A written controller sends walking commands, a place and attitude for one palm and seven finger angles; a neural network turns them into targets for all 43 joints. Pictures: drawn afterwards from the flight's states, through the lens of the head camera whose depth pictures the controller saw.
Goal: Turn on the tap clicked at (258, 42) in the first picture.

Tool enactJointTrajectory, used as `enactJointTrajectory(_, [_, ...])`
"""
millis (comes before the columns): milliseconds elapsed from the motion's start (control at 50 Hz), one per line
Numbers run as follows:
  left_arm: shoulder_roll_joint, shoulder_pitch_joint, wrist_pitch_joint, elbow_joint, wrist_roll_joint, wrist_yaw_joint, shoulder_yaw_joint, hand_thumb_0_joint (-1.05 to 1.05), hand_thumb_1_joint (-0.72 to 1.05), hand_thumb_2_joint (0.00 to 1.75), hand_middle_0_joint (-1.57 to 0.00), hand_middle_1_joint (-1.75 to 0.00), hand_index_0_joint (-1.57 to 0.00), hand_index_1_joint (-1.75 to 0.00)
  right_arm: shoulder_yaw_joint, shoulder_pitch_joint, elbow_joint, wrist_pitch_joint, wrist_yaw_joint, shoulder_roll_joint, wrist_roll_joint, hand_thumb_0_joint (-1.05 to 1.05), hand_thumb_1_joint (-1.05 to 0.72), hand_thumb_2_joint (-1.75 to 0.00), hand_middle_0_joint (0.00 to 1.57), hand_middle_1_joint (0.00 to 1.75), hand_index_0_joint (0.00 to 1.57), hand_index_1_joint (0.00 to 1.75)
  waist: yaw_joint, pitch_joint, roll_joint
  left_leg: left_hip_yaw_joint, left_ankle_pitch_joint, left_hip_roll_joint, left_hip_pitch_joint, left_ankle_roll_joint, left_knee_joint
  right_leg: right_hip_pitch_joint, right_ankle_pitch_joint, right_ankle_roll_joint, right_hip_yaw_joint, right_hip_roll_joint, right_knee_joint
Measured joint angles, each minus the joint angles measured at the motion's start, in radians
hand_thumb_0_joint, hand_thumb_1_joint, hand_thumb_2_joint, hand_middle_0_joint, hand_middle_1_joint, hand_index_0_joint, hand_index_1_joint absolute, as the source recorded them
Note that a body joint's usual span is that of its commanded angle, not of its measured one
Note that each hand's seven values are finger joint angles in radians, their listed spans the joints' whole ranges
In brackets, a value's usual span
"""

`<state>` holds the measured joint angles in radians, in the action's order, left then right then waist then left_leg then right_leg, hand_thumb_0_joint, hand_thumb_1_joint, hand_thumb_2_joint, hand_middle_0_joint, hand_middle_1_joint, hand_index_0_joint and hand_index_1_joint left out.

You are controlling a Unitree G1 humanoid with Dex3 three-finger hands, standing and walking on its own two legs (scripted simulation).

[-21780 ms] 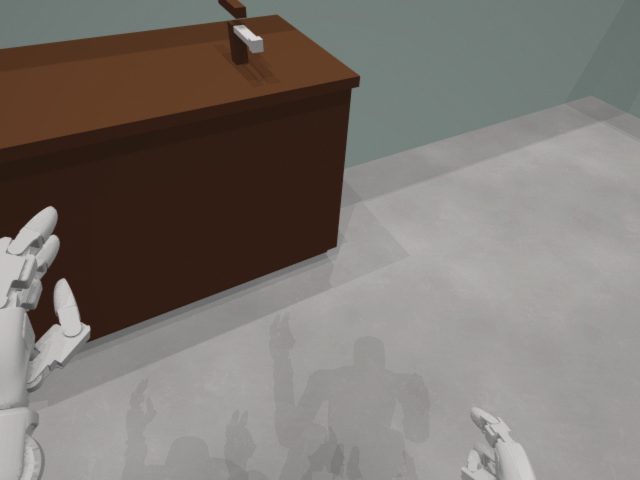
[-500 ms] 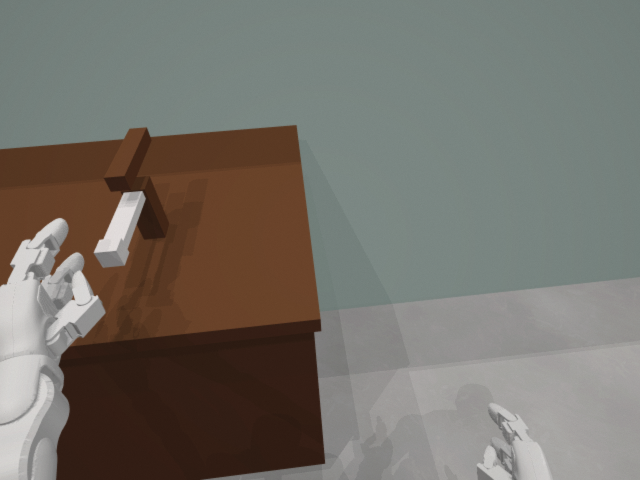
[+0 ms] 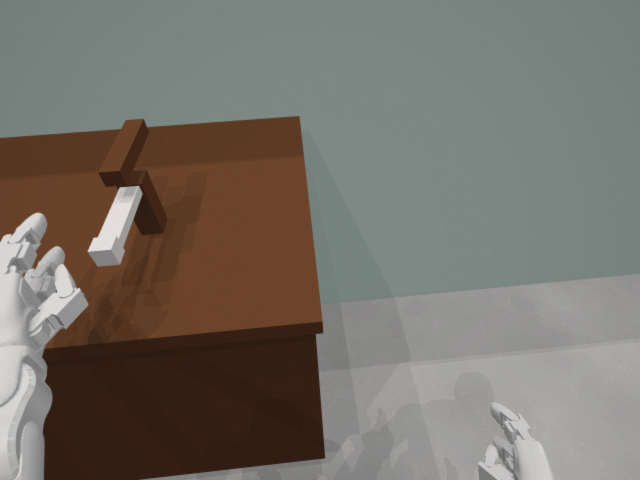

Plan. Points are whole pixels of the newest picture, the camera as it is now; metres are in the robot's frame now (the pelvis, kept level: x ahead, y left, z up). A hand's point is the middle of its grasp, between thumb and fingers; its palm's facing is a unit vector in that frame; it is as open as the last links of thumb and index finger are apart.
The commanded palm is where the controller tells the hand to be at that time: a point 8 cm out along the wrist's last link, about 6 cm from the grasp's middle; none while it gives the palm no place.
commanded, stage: reach beside the lever's end, fingers flat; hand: left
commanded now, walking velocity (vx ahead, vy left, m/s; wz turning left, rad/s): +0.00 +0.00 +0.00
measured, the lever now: (107, 251) +0.33 +0.32 +0.13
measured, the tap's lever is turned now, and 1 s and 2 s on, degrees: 0 0 2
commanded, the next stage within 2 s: push the lever round in 1.02 s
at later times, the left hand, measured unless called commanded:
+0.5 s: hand (59, 280) +0.28 +0.35 +0.12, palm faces +0.50 -0.86 -0.10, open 7.8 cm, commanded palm +0.24 +0.39 +0.13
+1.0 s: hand (54, 282) +0.28 +0.36 +0.12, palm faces +0.50 -0.86 -0.10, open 7.8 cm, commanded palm +0.24 +0.39 +0.13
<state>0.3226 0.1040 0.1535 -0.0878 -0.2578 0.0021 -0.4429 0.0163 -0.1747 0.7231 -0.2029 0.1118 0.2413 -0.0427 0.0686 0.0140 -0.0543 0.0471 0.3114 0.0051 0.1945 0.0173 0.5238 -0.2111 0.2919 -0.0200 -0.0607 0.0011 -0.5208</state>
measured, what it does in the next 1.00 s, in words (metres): stands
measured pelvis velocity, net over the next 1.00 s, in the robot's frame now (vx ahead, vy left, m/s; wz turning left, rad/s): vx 0.00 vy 0.02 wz -0.01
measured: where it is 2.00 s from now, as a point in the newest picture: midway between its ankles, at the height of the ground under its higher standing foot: outside the picture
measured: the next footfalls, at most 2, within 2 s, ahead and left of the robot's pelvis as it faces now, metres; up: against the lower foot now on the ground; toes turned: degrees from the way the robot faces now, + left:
none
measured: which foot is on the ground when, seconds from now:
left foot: down 0.00-1.00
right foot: down 0.00-1.00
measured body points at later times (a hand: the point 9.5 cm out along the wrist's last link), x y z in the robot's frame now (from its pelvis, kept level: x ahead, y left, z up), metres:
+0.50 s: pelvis -0.01 +0.00 +0.00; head +0.00 -0.01 +0.45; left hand +0.25 +0.40 +0.13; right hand +0.13 -0.26 -0.10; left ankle -0.02 +0.13 -0.73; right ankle -0.01 -0.10 -0.74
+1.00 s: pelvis +0.00 +0.02 -0.01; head +0.01 +0.01 +0.44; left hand +0.25 +0.41 +0.12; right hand +0.14 -0.23 -0.10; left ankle -0.02 +0.13 -0.74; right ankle -0.01 -0.10 -0.73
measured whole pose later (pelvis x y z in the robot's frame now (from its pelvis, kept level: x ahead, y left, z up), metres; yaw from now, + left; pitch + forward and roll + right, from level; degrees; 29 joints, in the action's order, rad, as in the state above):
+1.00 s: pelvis +0.00 +0.02 -0.01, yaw +0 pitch +3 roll -1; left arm 0.42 -0.07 0.00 0.28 -0.23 0.10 -0.56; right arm 0.00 -0.26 0.70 -0.19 0.10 0.25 -0.04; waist 0.03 0.05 -0.04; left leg 0.04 0.34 0.00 0.31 0.00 0.61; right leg -0.31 0.30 0.00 -0.05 0.01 -0.56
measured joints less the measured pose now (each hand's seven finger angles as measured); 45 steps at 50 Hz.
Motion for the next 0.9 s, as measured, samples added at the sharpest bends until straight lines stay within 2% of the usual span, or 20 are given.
enactJointTrajectory(260, [0.072, -0.127, -0.039, 0.222, 0.005, 0.050, -0.069, 0.02, 0.90, 0.90, -0.16, -0.18, -0.17, -0.18, -0.006, -0.025, 0.007, 0.011, 0.007, 0.013, -0.004, 0.02, -0.90, -0.90, 0.20, 0.30, 0.21, 0.30, -0.027, 0.007, 0.004, -0.004, 0.000, 0.005, 0.046, 0.000, 0.020, -0.044, -0.007, -0.001, 0.004, -0.006, -0.010])
enactJointTrajectory(580, [0.138, -0.232, -0.133, 0.447, 0.027, 0.119, -0.131, 0.02, 0.90, 0.90, -0.15, -0.15, -0.16, -0.15, -0.018, -0.082, 0.009, 0.011, 0.003, 0.027, -0.005, 0.02, -0.90, -0.90, 0.20, 0.30, 0.21, 0.30, -0.047, 0.016, 0.015, -0.002, 0.014, 0.004, 0.114, -0.008, 0.070, -0.099, -0.008, 0.006, 0.003, -0.005, -0.033])
enactJointTrajectory(720, [0.122, -0.249, -0.166, 0.444, 0.023, 0.131, -0.103, 0.02, 0.90, 0.90, -0.15, -0.15, -0.15, -0.15, -0.018, -0.091, 0.003, 0.006, -0.004, 0.021, -0.001, 0.02, -0.90, -0.90, 0.20, 0.30, 0.21, 0.30, -0.053, 0.023, 0.013, -0.010, 0.016, 0.000, 0.129, -0.016, 0.074, -0.113, -0.011, 0.014, 0.010, -0.001, -0.031])
enactJointTrajectory(820, [0.114, -0.209, -0.152, 0.425, 0.017, 0.124, -0.110, 0.02, 0.90, 0.90, -0.15, -0.15, -0.16, -0.15, -0.016, -0.097, -0.012, 0.014, -0.014, 0.010, 0.000, 0.02, -0.90, -0.90, 0.20, 0.30, 0.21, 0.30, -0.059, 0.043, 0.013, -0.021, 0.020, -0.001, 0.121, -0.019, 0.067, -0.111, -0.008, 0.018, 0.021, 0.000, -0.028])
enactJointTrajectory(900, [0.109, -0.171, -0.140, 0.400, 0.020, 0.108, -0.124, 0.02, 0.90, 0.90, -0.15, -0.15, -0.16, -0.15, -0.016, -0.100, -0.023, 0.018, -0.020, 0.007, 0.001, 0.02, -0.90, -0.90, 0.20, 0.30, 0.21, 0.30, -0.053, 0.048, 0.014, -0.022, 0.027, -0.001, 0.115, -0.021, 0.069, -0.104, -0.003, 0.020, 0.022, 0.000, -0.028])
